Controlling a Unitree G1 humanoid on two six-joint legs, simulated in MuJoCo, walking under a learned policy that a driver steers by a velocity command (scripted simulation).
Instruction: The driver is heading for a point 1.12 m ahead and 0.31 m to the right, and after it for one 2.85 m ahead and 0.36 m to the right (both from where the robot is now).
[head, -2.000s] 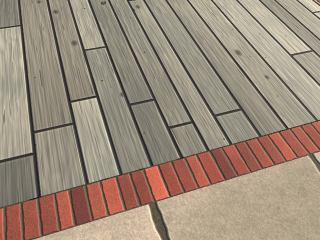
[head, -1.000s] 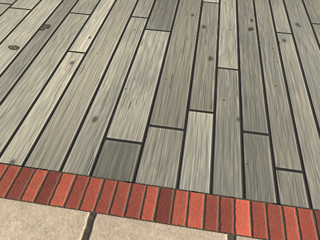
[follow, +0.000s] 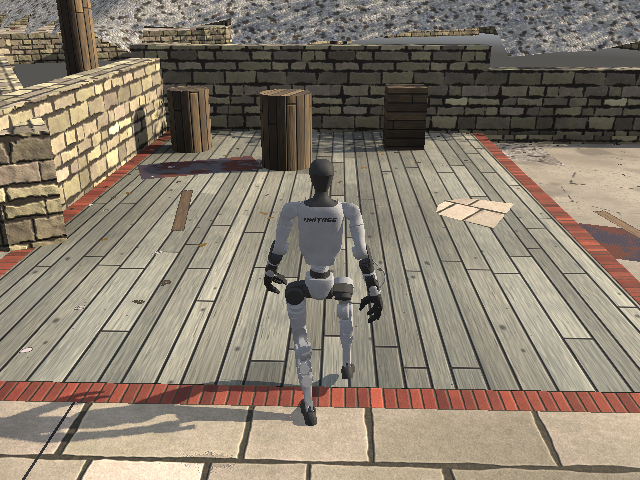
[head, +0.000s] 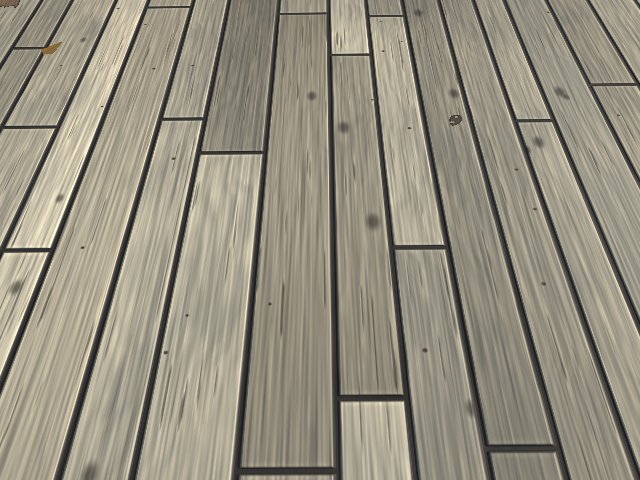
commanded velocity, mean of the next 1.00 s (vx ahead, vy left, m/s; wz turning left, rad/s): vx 1.00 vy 0.00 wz -0.56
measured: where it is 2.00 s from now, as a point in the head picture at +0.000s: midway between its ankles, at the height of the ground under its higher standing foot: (489, 105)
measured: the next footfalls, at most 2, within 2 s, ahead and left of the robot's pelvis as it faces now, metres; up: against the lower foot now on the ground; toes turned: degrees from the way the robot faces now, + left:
right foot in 0.18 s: +0.38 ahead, -0.05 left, +0.00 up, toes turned -12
left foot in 0.60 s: +0.84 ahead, -0.02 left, +0.00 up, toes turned -29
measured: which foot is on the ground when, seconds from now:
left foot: down 0.00-0.18, up 0.20-0.58, down 0.60-1.00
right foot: up 0.00-0.16, down 0.18-0.62, up 0.64-1.00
